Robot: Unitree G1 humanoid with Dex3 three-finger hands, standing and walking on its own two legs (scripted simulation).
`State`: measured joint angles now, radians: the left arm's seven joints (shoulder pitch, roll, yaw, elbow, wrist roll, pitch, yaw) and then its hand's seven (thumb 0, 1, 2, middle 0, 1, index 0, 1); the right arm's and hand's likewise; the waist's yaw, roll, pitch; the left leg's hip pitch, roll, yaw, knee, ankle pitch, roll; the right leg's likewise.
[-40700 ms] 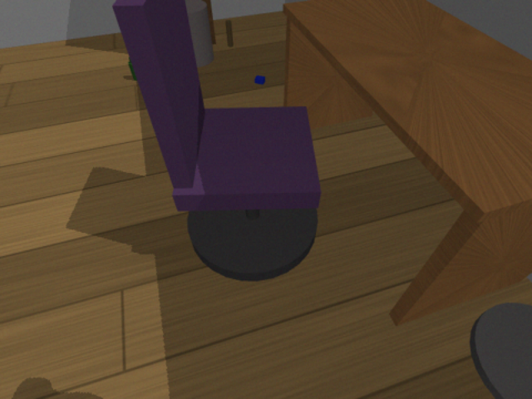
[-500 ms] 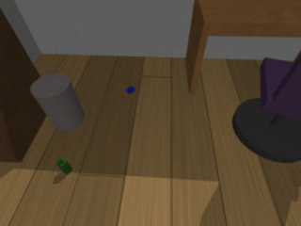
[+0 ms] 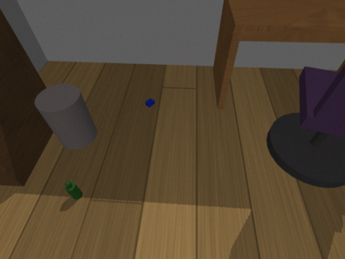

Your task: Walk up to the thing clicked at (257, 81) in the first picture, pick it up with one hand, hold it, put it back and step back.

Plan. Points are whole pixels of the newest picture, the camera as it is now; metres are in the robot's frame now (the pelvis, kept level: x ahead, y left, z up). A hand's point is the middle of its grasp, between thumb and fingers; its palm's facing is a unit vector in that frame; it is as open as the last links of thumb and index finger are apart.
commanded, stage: stand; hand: left
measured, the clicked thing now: (149, 102) +1.43 +0.18 -0.76
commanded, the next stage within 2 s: walk up in 0.22 s
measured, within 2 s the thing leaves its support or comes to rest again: neither
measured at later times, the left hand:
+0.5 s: hand out of the picture +0.14 +0.25 -0.14, palm faces -0.10 -0.91 -0.41, open 7.4 cm
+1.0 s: hand (97, 214) +0.29 +0.25 -0.18, palm faces -0.01 -0.94 -0.34, open 7.4 cm
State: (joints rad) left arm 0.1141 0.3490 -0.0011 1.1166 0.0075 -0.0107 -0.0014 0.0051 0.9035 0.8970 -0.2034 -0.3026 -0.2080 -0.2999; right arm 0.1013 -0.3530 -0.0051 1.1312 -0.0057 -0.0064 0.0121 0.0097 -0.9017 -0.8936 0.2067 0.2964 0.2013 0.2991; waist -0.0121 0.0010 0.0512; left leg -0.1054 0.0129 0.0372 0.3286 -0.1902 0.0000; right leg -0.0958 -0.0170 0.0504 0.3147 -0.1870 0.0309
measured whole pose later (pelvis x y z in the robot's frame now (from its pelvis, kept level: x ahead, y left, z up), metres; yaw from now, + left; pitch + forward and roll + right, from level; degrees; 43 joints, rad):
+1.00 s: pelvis +0.26 -0.03 -0.03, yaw +0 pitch -2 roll -1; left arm 0.31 0.42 0.07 0.94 0.01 -0.06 -0.05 0.01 0.90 0.90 -0.21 -0.30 -0.21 -0.30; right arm 0.22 -0.42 -0.09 0.91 -0.04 -0.06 0.09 0.01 -0.90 -0.89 0.21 0.30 0.20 0.30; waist 0.02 -0.03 0.08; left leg -0.41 0.07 0.07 0.64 -0.18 0.02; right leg -0.10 -0.06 -0.07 0.74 -0.48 -0.01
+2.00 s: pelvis +0.70 -0.02 -0.01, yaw -3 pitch -3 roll +0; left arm 0.30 0.44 0.05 0.90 0.00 -0.05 -0.05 0.01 0.90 0.90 -0.20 -0.30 -0.21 -0.30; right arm 0.30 -0.40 -0.04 0.83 -0.01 -0.09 0.06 0.01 -0.90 -0.89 0.21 0.30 0.20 0.30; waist -0.01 -0.06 0.07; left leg -0.24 0.03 0.12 0.53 -0.25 0.04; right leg -0.48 -0.07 0.01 0.99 -0.34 -0.02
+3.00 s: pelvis +0.96 -0.03 -0.03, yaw -4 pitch -2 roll +0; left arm 0.16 0.39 0.02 0.98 0.00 0.00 -0.01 0.01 0.90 0.90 -0.20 -0.30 -0.21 -0.30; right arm 0.18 -0.38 0.00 0.94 0.01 -0.02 0.00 0.01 -0.90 -0.89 0.21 0.30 0.20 0.30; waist -0.01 0.00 0.11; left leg -0.33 0.05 0.08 0.71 -0.33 0.00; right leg -0.35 -0.04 -0.03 0.70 -0.30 0.01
